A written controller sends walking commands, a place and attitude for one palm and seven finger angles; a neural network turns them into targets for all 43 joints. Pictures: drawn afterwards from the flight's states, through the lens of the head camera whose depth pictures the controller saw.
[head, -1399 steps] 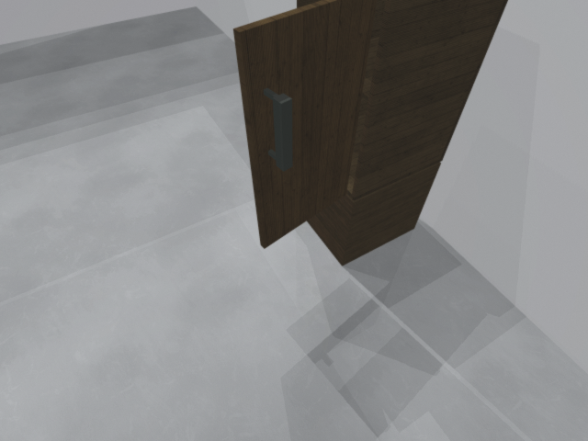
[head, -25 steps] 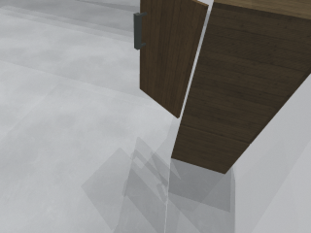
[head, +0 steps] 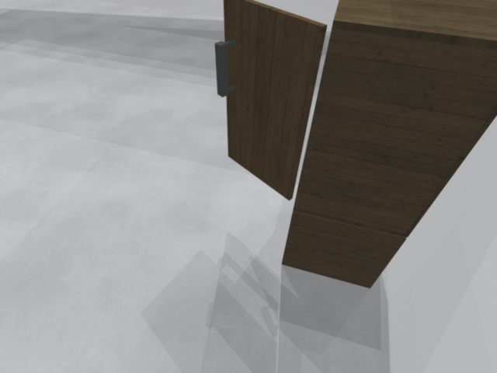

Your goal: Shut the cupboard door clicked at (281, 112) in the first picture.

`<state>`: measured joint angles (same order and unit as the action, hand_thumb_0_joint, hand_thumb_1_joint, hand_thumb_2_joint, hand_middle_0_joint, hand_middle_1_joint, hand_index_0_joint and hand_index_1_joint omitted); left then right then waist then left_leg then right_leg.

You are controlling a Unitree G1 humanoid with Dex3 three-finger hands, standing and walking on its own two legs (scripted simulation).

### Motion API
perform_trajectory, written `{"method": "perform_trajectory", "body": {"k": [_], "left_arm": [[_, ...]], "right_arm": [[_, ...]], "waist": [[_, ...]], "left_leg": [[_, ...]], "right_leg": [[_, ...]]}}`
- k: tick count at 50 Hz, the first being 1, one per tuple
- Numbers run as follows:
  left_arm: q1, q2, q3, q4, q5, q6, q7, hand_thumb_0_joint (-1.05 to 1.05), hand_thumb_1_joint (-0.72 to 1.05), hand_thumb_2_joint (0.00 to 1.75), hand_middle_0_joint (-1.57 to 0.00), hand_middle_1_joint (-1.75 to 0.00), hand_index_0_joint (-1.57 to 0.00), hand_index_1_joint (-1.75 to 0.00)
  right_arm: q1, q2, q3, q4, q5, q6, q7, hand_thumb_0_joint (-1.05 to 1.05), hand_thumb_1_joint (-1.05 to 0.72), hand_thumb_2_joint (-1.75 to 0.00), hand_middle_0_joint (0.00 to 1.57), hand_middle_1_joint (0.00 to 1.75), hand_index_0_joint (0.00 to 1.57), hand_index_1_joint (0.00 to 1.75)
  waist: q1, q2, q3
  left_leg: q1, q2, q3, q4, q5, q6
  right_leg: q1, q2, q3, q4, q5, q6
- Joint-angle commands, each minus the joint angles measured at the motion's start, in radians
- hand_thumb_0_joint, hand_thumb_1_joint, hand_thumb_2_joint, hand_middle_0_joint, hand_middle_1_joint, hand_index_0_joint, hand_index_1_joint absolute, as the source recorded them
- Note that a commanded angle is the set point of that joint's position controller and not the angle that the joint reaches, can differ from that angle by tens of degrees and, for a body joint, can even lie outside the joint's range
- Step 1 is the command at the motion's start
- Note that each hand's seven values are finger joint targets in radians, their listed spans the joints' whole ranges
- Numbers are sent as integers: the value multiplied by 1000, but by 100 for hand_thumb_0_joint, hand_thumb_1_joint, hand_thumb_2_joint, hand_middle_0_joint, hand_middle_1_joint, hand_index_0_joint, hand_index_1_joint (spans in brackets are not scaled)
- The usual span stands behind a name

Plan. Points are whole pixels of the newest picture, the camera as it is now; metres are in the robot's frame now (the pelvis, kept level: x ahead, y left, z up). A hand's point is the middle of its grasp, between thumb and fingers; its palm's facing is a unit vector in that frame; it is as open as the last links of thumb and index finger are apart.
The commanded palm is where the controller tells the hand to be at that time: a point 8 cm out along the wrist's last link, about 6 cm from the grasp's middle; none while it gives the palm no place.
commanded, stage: let the arm hang, fingers relaxed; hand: left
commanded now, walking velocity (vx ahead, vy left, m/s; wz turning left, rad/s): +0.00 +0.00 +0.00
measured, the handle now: (227, 68) +0.94 +0.11 +0.05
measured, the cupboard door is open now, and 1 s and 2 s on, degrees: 61 61 61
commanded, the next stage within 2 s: look to check the result in 0.28 s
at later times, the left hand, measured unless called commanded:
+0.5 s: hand out of the picture -0.02 +0.19 -0.18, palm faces +0.02 -0.98 -0.22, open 7.4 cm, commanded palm none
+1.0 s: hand out of the picture +0.06 +0.21 -0.17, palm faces -0.01 -0.96 -0.27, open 7.4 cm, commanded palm none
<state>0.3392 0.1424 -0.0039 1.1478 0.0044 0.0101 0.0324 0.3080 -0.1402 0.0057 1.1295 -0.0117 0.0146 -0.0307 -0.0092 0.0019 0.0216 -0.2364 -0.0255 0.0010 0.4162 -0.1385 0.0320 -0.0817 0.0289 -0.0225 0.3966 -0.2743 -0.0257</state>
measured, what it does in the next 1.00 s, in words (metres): stands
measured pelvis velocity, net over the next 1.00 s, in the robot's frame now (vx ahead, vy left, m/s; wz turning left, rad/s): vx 0.02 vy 0.00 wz -0.01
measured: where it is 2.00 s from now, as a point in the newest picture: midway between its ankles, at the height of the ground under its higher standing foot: outside the picture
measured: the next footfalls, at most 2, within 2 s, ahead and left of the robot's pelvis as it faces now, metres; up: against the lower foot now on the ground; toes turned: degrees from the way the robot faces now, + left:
right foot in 1.66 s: +0.12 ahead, -0.13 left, +0.00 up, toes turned +23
left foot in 1.94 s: -0.01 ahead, +0.12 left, +0.00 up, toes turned +37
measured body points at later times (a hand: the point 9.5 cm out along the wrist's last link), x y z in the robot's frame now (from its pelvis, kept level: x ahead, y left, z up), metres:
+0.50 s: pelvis +0.00 +0.01 +0.00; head +0.01 +0.01 +0.45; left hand -0.02 +0.24 -0.16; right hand +0.00 -0.23 -0.16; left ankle +0.06 +0.10 -0.74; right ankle -0.03 -0.10 -0.74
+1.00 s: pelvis +0.02 +0.00 +0.00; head +0.03 +0.00 +0.45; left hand +0.06 +0.26 -0.15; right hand +0.06 -0.27 -0.14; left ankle +0.06 +0.10 -0.74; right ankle -0.03 -0.10 -0.74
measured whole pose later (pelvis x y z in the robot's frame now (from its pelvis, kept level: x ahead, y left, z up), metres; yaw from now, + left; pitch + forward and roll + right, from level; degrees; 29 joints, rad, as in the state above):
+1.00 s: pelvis +0.02 +0.00 +0.00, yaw -1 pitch -2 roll +0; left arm 0.20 0.25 0.01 1.12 0.01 0.00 0.02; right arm 0.18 -0.26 -0.01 1.11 -0.01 0.00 -0.02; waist -0.01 0.00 0.04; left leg -0.19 -0.03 0.01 0.36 -0.14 0.03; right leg -0.04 0.02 -0.01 0.34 -0.27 -0.02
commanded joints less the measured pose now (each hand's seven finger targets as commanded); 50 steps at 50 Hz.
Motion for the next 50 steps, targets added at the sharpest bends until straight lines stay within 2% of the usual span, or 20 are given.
{"method": "perform_trajectory", "body": {"k": [1, 4, 8, 18, 24, 27, 35, 38, 46, 49, 50], "left_arm": [[78, 107, 23, -19, 3, -13, 6, 0, 90, 90, -20, -30, -20, -30], [79, 96, 24, -18, 4, -13, 6, 0, 90, 90, -20, -30, -20, -30], [78, 96, 28, -21, 5, -14, 6, 0, 90, 90, -20, -30, -20, -30], [49, 132, 35, -29, 6, -21, 4, 0, 90, 90, -20, -30, -20, -30], [25, 161, 37, -31, 7, -20, 1, 0, 90, 90, -20, -30, -20, -30], [8, 182, 39, -35, 7, -23, -1, 0, 90, 90, -20, -30, -20, -30], [-40, 224, 40, -41, 6, -25, -5, 0, 90, 90, -20, -30, -20, -30], [-58, 238, 41, -43, 6, -26, -6, 0, 90, 90, -20, -30, -20, -30], [-97, 271, 45, -56, 7, -31, -7, 0, 90, 90, -20, -30, -20, -30], [-120, 276, 47, -62, 6, -29, -6, 0, 90, 90, -20, -30, -20, -30], [-111, 255, 46, -63, 4, -24, -3, 0, 90, 90, -20, -30, -20, -30]], "right_arm": [[52, -104, -17, -28, 1, -12, -12, 0, -90, -90, 20, 30, 20, 30], [53, -98, -19, -28, -2, -11, -13, 0, -90, -90, 20, 30, 20, 30], [52, -107, -22, -33, -3, -16, -14, 0, -90, -90, 20, 30, 20, 30], [27, -142, -29, -41, 0, -22, -13, 0, -90, -90, 20, 30, 20, 30], [-2, -177, -35, -44, 0, -20, -11, 0, -90, -90, 20, 30, 20, 30], [-18, -193, -36, -47, 1, -22, -9, 0, -90, -90, 20, 30, 20, 30], [-67, -235, -37, -48, 0, -24, -5, 0, -90, -90, 20, 30, 20, 30], [-83, -250, -37, -53, 0, -25, -4, 0, -90, -90, 20, 30, 20, 30], [-120, -280, -37, -60, 2, -30, -2, 0, -90, -90, 20, 30, 20, 30], [-130, -282, -36, -62, 0, -29, -1, 0, -90, -90, 20, 30, 20, 30], [-123, -255, -32, -64, 0, -25, 1, 0, -90, -90, 20, 30, 20, 30]], "waist": [[6, 18, 94], [4, 18, 112], [6, 30, 94], [4, 9, 72], [2, 9, 71], [2, -11, 62], [2, 15, 53], [2, 8, 39], [5, 5, 5], [3, 11, 16], [4, 9, 3]], "left_leg": [[22, 111, -112, -95, -39, 6], [11, 107, -119, -107, -81, 5], [14, 114, -130, -120, -89, 8], [50, 118, -122, -107, -15, 11], [62, 123, -128, -120, -52, 10], [72, 125, -122, -111, -17, 11], [91, 128, -122, -114, 15, 6], [101, 129, -125, -112, 34, 6], [128, 135, -120, -97, 134, 5], [114, 133, -123, -93, 156, 2], [100, 131, -123, -77, 178, -2]], "right_leg": [[-147, -111, 93, -112, -24, -30], [-163, -109, 97, -109, -40, -29], [-152, -106, 92, -94, -21, -27], [-136, -112, 96, -102, 20, -27], [-142, -112, 103, -108, -3, -28], [-130, -117, 105, -116, 16, -29], [-114, -124, 112, -126, 33, -28], [-103, -126, 112, -128, 47, -27], [-64, -135, 112, -134, 141, -24], [-49, -143, 100, -124, 165, -21], [-35, -148, 89, -104, 183, -16]]}}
